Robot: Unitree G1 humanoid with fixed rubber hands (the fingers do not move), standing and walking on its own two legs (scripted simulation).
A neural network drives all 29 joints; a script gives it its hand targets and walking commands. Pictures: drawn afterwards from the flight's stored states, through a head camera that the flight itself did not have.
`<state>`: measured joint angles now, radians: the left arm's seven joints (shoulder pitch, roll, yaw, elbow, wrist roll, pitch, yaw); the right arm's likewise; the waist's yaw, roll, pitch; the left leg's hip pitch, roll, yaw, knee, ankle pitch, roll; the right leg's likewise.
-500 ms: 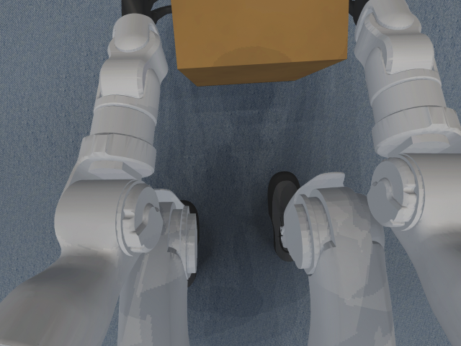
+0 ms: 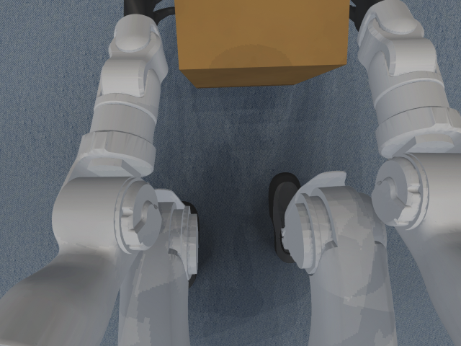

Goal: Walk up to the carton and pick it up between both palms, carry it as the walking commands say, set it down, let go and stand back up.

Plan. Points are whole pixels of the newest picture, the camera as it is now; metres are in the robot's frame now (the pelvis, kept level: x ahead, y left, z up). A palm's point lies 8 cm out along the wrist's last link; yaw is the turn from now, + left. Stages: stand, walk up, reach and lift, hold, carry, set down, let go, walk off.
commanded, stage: set down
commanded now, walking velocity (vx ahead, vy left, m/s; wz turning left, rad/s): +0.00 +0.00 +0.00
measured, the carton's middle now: (250, 8) +0.56 -0.09 -0.24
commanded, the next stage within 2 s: none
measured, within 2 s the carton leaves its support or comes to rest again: neither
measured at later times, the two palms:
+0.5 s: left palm (140, 18) +0.54 +0.07 -0.16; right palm (370, 7) +0.52 -0.23 -0.16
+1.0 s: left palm (120, 23) +0.54 +0.10 -0.17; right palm (395, 13) +0.51 -0.27 -0.17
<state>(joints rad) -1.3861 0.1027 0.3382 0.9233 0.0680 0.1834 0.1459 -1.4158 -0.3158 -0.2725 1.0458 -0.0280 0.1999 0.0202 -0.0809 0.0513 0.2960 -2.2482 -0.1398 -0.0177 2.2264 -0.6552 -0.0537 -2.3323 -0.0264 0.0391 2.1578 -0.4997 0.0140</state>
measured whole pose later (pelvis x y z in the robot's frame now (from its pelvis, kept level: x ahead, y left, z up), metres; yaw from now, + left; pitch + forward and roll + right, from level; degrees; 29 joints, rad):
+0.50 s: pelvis +0.00 +0.00 +0.00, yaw +0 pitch +37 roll +1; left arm -1.41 0.13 0.32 0.96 0.06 0.15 0.13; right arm -1.45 -0.32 -0.31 1.09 -0.05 0.16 0.05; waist -0.09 0.06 0.35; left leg -2.23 -0.14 -0.01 2.23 -0.65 -0.05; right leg -2.31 -0.03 0.04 2.16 -0.50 0.02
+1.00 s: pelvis -0.01 +0.00 +0.01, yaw +0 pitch +37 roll +1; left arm -1.45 0.28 0.08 1.06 -0.16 0.08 0.15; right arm -1.47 -0.45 -0.15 1.25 0.19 0.01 -0.04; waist -0.06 0.03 0.38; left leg -2.21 -0.13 -0.03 2.20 -0.64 -0.07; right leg -2.30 -0.02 0.03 2.13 -0.47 0.01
